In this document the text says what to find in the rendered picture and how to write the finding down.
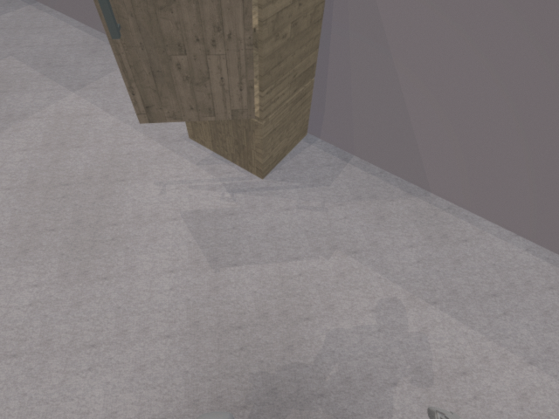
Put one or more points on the cupboard door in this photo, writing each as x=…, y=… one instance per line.
x=185, y=60

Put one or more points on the handle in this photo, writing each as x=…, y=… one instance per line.
x=108, y=14

